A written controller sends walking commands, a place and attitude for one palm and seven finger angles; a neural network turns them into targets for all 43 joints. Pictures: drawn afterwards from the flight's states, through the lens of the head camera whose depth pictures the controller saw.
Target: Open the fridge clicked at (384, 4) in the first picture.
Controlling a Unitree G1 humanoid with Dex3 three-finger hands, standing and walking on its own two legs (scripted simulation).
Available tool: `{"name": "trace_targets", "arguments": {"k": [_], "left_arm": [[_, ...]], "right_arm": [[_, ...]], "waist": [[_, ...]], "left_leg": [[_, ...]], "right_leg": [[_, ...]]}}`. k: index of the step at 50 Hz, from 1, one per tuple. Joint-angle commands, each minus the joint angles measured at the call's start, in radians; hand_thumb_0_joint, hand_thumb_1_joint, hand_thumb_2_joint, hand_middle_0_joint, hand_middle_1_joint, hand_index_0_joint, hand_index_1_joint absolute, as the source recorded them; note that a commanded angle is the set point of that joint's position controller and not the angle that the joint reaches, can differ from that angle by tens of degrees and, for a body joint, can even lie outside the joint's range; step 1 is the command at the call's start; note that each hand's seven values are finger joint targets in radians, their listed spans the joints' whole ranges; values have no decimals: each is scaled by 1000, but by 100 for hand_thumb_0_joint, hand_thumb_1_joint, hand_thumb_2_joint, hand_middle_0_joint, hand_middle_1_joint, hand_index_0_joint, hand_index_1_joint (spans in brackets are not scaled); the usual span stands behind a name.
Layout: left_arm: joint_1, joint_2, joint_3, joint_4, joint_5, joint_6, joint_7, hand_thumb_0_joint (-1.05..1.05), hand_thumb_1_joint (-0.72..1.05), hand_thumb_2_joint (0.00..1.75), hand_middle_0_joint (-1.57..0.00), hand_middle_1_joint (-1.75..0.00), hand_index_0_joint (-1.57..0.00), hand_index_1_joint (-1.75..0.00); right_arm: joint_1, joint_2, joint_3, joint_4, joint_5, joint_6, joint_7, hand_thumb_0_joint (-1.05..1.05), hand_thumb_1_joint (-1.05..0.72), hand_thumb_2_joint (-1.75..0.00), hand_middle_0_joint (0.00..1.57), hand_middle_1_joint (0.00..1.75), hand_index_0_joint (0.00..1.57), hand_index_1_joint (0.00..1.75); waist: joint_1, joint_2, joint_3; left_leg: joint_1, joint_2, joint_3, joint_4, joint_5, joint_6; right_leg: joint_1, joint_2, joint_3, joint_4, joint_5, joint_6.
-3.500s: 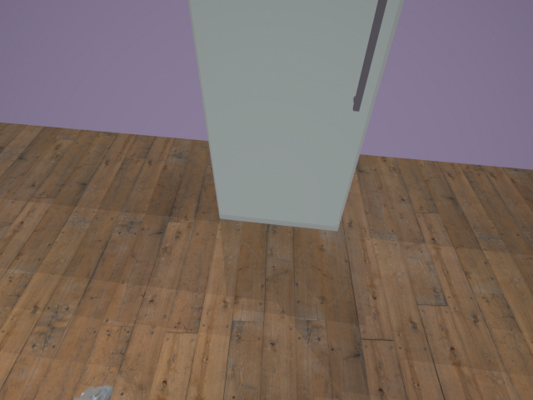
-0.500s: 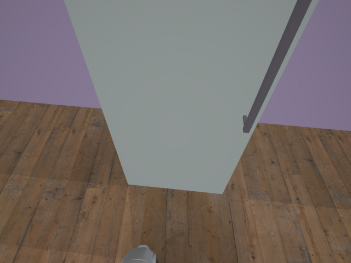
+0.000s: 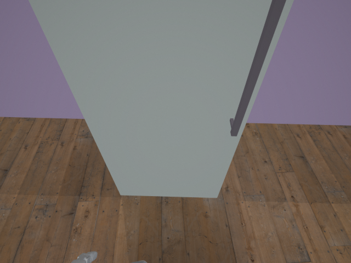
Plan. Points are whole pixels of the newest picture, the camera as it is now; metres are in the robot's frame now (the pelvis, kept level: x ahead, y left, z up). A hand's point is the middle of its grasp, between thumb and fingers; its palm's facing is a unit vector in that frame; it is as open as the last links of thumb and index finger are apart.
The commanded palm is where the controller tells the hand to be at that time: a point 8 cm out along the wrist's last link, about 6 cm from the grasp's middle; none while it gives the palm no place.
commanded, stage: come to a stop and stand still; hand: right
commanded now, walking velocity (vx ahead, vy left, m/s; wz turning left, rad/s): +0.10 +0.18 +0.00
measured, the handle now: (253, 64) +0.51 -0.16 +0.19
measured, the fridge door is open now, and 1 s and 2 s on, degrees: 0 0 0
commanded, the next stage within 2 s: look again from close up in 1.58 s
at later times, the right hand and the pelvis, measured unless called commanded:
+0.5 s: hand out of the picture +0.00 -0.16 -0.16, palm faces +0.01 +0.98 -0.21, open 7.3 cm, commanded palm none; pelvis -0.01 +0.02 +0.01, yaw +1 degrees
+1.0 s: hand out of the picture -0.03 -0.11 -0.17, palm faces +0.06 +0.99 -0.15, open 7.3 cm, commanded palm none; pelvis -0.01 +0.04 +0.01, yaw +0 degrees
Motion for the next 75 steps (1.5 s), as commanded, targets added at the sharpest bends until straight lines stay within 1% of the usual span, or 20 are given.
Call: {"name": "trace_targets", "arguments": {"k": [1,2,3,6,9,15,18,20,21,22,24,27,30,50,51,52,54,59,64,75], "left_arm": [[211,141,7,-2,13,-26,2,0,90,90,-20,-30,-20,-30],[117,180,0,-42,19,-20,7,0,90,90,-20,-30,-20,-30],[77,174,2,-40,24,-24,18,0,90,90,-20,-30,-20,-30],[54,134,-15,-28,14,-34,34,0,90,90,-20,-30,-20,-30],[148,126,-4,7,9,-40,42,0,90,90,-20,-30,-20,-30],[237,131,4,69,13,-36,44,0,90,90,-20,-30,-20,-30],[223,138,4,94,9,-32,38,0,90,90,-20,-30,-20,-30],[228,106,-1,110,-2,-35,31,0,90,90,-20,-30,-20,-30],[236,59,-11,112,-9,-39,27,0,90,90,-20,-30,-20,-30],[229,16,-26,109,-12,-38,21,0,90,90,-20,-30,-20,-30],[195,4,-35,111,2,-20,22,0,90,90,-20,-30,-20,-30],[263,-7,-41,170,2,-24,23,0,90,90,-20,-30,-20,-30],[255,3,-41,186,2,-22,24,0,90,90,-20,-30,-20,-30],[232,10,-39,173,-4,-30,32,0,90,90,-20,-30,-20,-30],[90,37,-38,91,-11,-49,18,0,90,90,-20,-30,-20,-30],[150,-20,-40,48,-8,-33,11,0,90,90,-20,-30,-20,-30],[225,-23,-40,57,-10,-39,4,0,90,90,-20,-30,-20,-30],[228,49,-46,47,1,-59,12,0,90,90,-20,-30,-20,-30],[209,74,-47,29,0,-56,12,0,90,90,-20,-30,-20,-30],[208,97,-53,61,-1,-65,14,0,90,90,-20,-30,-20,-30]], "right_arm": [[66,-45,-4,-56,24,1,6,0,-90,-90,20,30,20,30],[52,-58,-5,-58,19,0,10,0,-90,-90,20,30,20,30],[33,-75,-17,-36,5,16,13,0,-90,-90,20,30,20,30],[131,-93,-29,21,6,11,35,0,-90,-90,20,30,20,30],[145,-88,-25,38,3,8,38,0,-90,-90,20,30,20,30],[84,-41,2,34,14,1,38,0,-90,-90,20,30,20,30],[148,-15,12,76,23,-10,32,0,-90,-90,20,30,20,30],[208,-40,13,114,20,-28,23,0,-90,-90,20,30,20,30],[216,-76,11,128,20,-38,14,0,-90,-90,20,30,20,30],[205,-110,11,135,22,-43,9,0,-90,-90,20,30,20,30],[175,-114,10,138,22,-53,6,0,-90,-90,20,30,20,30],[125,-61,27,138,28,-50,2,0,-90,-90,20,30,20,30],[139,-53,28,147,29,-41,2,0,-90,-90,20,30,20,30],[202,-36,29,153,25,-50,-2,0,-90,-90,20,30,20,30],[307,-65,27,183,11,-84,-42,0,-90,-90,20,30,20,30],[267,-106,26,132,9,-96,-34,0,-90,-90,20,30,20,30],[187,-85,30,89,6,-95,-27,0,-90,-90,20,30,20,30],[204,-31,42,79,15,-61,-15,0,-90,-90,20,30,20,30],[195,-41,50,75,14,-49,-4,0,-90,-90,20,30,20,30],[160,-94,45,69,17,-47,-3,0,-90,-90,20,30,20,30]], "waist": [[53,-305,-33],[34,-278,37],[38,-285,62],[-1,-162,40],[33,-138,-8],[79,-188,-36],[51,-208,-66],[24,-125,-94],[28,-28,-84],[34,60,-72],[25,231,-24],[57,67,19],[38,-3,77],[32,-13,10],[-30,43,43],[38,35,-20],[73,27,-90],[30,-169,1],[22,-30,51],[18,-35,-16]], "left_leg": [[-119,-22,-72,87,-346,-46],[-66,-39,-112,201,-331,-52],[-63,-48,-160,306,-301,-53],[-127,-63,-193,441,-188,-63],[-177,-55,-186,465,-166,-81],[-66,-28,-121,208,-302,-76],[97,-53,-83,18,-219,-62],[260,-36,-95,-209,-12,-56],[335,59,-189,-223,53,-29],[321,148,-244,-233,106,9],[185,163,-290,-282,73,61],[134,86,-196,-224,76,40],[114,37,-184,-252,-75,9],[175,30,-160,-220,103,1],[182,121,-285,-208,658,-71],[219,170,-291,-193,578,-17],[192,112,-223,-159,267,71],[136,-17,-137,-64,-111,11],[132,-11,-137,-83,-141,-2],[184,13,-140,-72,-25,-12]], "right_leg": [[71,-282,355,-524,-75,-98],[-122,-361,447,-599,-180,-170],[-142,-324,421,-631,-215,-144],[-6,-245,260,-563,-38,-126],[153,-244,211,-525,136,-140],[240,-269,192,-432,460,-191],[176,-232,177,-389,452,-166],[108,-164,128,-302,392,-101],[16,-119,66,-249,286,-55],[-20,-63,8,-235,140,-23],[22,-49,-3,-199,29,-13],[114,-72,12,-277,228,-15],[103,-82,19,-309,237,-12],[158,-90,17,-313,313,-16],[8,-67,-29,-49,178,4],[-24,-41,30,-15,-12,-26],[51,-30,4,-118,54,-24],[29,-109,106,-288,277,-80],[-1,-96,119,-350,127,-88],[83,-86,89,-334,342,-88]]}}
